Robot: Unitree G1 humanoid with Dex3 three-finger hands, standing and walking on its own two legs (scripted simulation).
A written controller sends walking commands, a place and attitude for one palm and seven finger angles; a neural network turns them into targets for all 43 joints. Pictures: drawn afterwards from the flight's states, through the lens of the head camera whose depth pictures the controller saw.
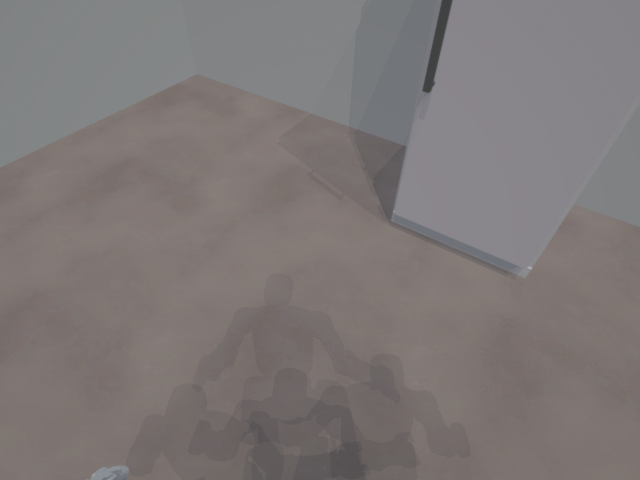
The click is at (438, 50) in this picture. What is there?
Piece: fridge door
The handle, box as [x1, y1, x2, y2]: [422, 0, 451, 92]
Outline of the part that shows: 451,0 442,0 422,90 428,92 434,84 433,77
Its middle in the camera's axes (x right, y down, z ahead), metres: +0.35 -0.65 +1.07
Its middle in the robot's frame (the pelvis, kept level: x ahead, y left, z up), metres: +1.27 -0.29 +0.16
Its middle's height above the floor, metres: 0.93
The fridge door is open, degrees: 0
